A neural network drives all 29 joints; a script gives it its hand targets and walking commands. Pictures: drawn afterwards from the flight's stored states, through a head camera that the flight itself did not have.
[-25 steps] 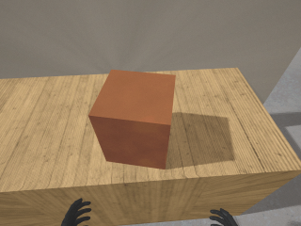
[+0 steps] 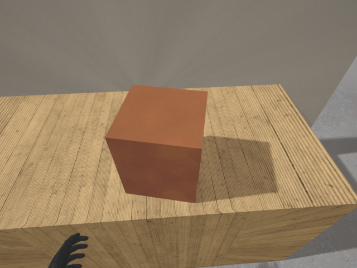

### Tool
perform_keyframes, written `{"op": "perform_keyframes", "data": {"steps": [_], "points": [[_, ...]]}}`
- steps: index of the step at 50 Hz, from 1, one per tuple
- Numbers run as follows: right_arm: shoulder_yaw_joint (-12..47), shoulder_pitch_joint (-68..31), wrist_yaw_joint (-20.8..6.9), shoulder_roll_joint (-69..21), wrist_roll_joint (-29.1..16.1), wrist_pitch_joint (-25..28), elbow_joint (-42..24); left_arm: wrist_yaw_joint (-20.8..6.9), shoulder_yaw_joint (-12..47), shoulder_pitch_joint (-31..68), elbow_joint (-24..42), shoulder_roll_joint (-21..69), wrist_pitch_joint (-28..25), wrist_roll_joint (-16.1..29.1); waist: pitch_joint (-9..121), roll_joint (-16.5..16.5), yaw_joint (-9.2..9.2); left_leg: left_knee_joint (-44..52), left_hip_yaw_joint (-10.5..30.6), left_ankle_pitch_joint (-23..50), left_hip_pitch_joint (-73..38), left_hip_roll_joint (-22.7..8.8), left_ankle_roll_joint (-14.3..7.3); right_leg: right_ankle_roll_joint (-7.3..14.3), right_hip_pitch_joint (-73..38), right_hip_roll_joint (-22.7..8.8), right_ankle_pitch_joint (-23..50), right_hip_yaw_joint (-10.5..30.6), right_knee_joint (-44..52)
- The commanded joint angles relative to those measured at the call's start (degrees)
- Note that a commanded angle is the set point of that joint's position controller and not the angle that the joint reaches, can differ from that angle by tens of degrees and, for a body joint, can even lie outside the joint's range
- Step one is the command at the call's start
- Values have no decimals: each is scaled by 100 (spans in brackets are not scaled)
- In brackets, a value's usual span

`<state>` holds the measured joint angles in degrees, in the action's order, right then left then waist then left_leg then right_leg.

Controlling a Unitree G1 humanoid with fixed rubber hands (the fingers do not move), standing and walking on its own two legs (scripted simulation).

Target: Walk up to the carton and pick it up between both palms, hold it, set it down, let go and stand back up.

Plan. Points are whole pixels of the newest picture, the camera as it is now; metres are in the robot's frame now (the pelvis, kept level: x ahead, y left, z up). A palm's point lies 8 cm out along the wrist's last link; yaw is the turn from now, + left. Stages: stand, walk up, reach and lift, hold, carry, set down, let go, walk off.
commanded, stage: stand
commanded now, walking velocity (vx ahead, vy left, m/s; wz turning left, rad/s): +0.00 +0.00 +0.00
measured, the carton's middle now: (164, 145) +0.46 +0.05 +0.00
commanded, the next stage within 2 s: none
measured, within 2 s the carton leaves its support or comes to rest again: neither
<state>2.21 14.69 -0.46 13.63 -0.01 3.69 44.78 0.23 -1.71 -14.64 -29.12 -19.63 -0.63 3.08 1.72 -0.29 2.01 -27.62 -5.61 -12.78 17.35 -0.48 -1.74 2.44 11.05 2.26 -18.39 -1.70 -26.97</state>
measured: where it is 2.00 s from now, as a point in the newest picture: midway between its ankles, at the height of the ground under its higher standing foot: outside the picture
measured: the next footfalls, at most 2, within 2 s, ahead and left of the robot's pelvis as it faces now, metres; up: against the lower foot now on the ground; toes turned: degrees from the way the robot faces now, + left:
none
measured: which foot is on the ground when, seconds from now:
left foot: down 0.00-1.00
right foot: down 0.00-1.00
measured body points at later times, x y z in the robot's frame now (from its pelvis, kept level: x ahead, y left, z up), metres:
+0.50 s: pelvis -0.01 +0.00 +0.00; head +0.00 +0.00 +0.45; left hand +0.16 +0.28 -0.07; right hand +0.09 -0.25 -0.12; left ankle +0.02 +0.10 -0.74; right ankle -0.05 -0.09 -0.74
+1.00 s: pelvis -0.01 +0.00 +0.00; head -0.01 +0.00 +0.45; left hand +0.14 +0.28 -0.08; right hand +0.07 -0.25 -0.13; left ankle +0.02 +0.10 -0.74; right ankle -0.05 -0.09 -0.74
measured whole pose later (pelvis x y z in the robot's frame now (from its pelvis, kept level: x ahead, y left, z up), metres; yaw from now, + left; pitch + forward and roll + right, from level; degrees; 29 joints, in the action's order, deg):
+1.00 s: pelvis -0.01 +0.00 +0.00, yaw +0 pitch +1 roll +0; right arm 2.2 14.7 -0.5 13.6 0.0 3.5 48.1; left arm 0.2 -1.7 -14.6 -34.8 -19.6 -2.1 3.1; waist 1.7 -0.1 2.0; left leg -27.6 -5.6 -11.7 16.9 -0.5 -1.8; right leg 2.6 11.0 2.2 -17.9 -1.7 -28.1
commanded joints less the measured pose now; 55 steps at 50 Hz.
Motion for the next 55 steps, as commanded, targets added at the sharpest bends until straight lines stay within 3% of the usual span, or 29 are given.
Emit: {"op": "perform_keyframes", "data": {"steps": [1,6,12,15,23,26,29,34,50,55], "points": [[-608,-553,82,1561,222,-4,-128,18,-347,20,-267,-983,-233,-628,682,142,-205,271,934,1220,-879,-815,-213,-9,-196,-862,1434,791,165],[-628,-472,77,1656,216,10,-41,22,-331,-17,-349,-1005,-267,-608,718,216,-173,271,940,1320,-1051,-836,-208,3,-138,-868,1403,840,215],[-627,-518,61,1588,215,2,-51,7,-313,25,-465,-1000,-295,-610,525,229,-131,366,957,857,-741,-808,-201,59,-227,-923,1208,857,373],[-622,-450,60,1650,197,23,31,29,-330,69,-454,-1019,-306,-596,618,118,-146,360,904,1067,-780,-778,-206,51,-325,-944,1382,887,332],[-610,-563,62,1645,191,33,78,28,-322,129,-574,-993,-324,-577,599,160,-159,384,938,1130,-811,-816,-214,36,-326,-919,1327,852,360],[-612,-472,66,1650,182,40,137,34,-297,49,-623,-967,-332,-567,697,282,-154,317,933,1266,-939,-819,-225,48,-338,-941,1481,857,315],[-613,-543,62,1635,172,48,127,40,-306,163,-606,-976,-328,-550,697,135,-153,292,902,1414,-890,-820,-216,64,-372,-970,1696,829,305],[-621,-483,68,1643,173,40,195,52,-294,120,-681,-929,-351,-555,702,241,-153,221,875,1431,-912,-804,-253,49,-425,-974,1795,867,331],[-608,-432,64,1698,173,69,316,29,-315,87,-886,-1034,-353,-537,659,169,-164,401,989,1292,-916,-837,-241,75,-365,-915,1295,812,364],[-601,-535,46,1664,150,77,327,37,-306,216,-888,-1001,-369,-541,599,291,-146,469,1020,1162,-857,-867,-249,100,-297,-935,1213,855,385]]}}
